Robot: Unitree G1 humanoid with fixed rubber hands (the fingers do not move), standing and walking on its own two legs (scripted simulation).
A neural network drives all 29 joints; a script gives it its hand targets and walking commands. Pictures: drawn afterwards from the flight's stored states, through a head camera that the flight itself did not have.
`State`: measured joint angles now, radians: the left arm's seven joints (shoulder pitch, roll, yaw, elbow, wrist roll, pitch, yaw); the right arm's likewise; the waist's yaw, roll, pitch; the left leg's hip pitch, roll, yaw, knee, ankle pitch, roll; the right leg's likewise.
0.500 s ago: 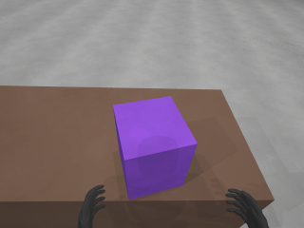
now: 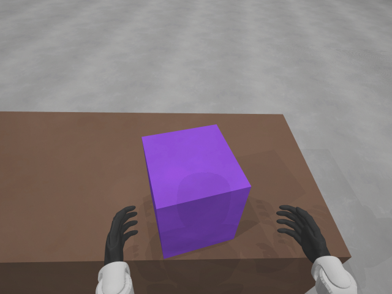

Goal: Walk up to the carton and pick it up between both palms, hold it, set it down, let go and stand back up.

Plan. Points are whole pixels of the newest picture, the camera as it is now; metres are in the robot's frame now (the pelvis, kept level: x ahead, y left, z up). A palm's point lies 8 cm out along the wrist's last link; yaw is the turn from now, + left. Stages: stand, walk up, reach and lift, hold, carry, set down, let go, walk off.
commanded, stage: reach and lift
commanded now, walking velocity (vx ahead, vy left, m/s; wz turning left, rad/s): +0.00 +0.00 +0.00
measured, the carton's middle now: (190, 190) +0.41 +0.02 -0.06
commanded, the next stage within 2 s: none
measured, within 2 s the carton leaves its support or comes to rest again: neither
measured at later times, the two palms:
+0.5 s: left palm (112, 216) +0.28 +0.18 +0.04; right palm (300, 203) +0.32 -0.21 +0.04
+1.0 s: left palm (114, 181) +0.33 +0.18 +0.08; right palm (288, 159) +0.40 -0.19 +0.09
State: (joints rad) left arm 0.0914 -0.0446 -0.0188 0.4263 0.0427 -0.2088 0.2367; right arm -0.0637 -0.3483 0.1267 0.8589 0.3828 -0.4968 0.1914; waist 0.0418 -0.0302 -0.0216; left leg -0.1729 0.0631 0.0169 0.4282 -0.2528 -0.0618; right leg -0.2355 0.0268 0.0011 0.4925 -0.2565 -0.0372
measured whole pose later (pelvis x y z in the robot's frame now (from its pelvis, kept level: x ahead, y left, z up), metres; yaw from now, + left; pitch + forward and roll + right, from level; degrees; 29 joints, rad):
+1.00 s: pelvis -0.01 +0.00 +0.01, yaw +0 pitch +5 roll +0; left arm -0.37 -0.03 0.09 0.31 0.01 0.24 0.21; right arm -0.61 -0.40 0.08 0.84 0.34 -0.10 0.12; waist 0.08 0.01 -0.03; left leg -0.24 0.07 0.00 0.31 -0.17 -0.06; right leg -0.28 0.05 0.01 0.33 -0.14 -0.04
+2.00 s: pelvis -0.02 +0.00 -0.02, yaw +0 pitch +22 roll -1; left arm -0.68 -0.01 0.15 1.07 -0.01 -0.32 0.23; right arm -0.90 -0.27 0.05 1.41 0.26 -0.40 0.04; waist 0.14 0.01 -0.20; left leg -0.75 0.08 -0.03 0.63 -0.27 -0.07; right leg -0.76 0.06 -0.01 0.60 -0.22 -0.04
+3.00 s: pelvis -0.03 +0.00 -0.03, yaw -1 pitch +24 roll +0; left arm -0.69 -0.13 0.40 1.02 0.24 -0.38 0.23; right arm -0.94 -0.15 -0.37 1.40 -0.20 -0.45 0.00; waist 0.12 0.02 -0.18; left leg -0.80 0.07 0.00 0.64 -0.25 -0.06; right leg -0.83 0.05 0.01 0.62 -0.21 -0.03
